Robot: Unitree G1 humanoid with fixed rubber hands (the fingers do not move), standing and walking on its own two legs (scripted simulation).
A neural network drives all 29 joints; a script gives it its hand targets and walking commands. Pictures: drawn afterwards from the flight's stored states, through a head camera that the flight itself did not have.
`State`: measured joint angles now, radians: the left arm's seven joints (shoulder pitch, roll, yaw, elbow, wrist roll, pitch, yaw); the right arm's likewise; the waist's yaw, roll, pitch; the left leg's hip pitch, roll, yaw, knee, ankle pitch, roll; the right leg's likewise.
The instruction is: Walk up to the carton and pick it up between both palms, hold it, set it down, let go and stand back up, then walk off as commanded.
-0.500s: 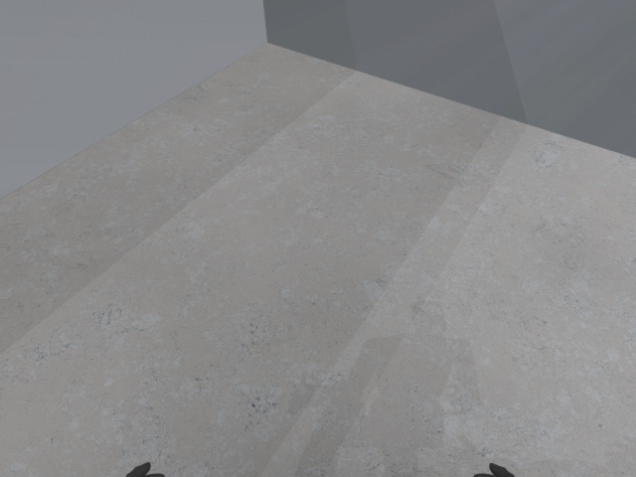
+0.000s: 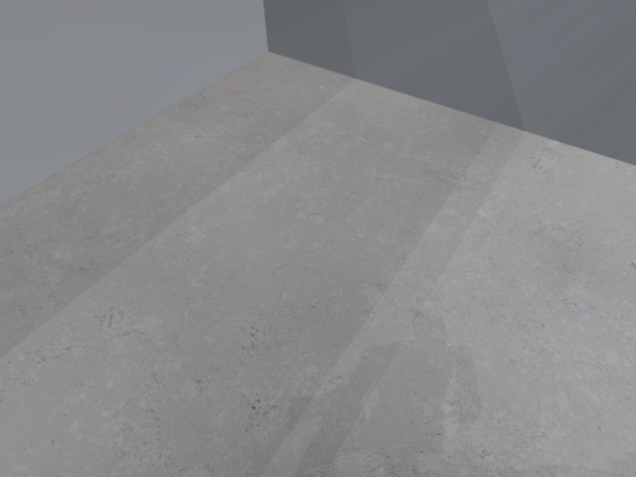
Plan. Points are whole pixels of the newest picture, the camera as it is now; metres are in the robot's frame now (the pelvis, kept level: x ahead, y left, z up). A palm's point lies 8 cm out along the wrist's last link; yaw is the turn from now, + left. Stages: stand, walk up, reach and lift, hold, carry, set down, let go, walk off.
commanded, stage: stand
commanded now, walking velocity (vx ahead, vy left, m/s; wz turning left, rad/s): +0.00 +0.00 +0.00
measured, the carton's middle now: out of the picture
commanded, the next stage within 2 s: walk up in 1.30 s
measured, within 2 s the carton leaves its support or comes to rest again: neither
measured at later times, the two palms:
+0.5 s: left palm out of the picture +0.04 +0.27 -0.13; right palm out of the picture +0.04 -0.24 -0.13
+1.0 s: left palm out of the picture +0.04 +0.27 -0.13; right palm out of the picture +0.03 -0.25 -0.14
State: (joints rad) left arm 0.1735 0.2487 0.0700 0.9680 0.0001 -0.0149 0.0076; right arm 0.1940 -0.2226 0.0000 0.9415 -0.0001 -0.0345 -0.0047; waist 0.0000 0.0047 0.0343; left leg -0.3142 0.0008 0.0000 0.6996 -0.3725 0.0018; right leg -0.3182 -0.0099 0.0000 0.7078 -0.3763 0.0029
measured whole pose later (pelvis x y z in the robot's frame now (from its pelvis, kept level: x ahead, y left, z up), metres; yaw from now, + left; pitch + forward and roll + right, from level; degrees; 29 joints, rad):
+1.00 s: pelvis -0.03 +0.00 +0.00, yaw +0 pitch -3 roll +0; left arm 0.15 0.25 0.07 1.07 0.00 -0.02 0.01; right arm 0.19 -0.23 0.00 1.02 0.00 -0.03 0.00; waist 0.00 0.01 0.07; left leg -0.31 0.00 0.00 0.70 -0.33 0.00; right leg -0.32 -0.01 0.00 0.71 -0.34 0.00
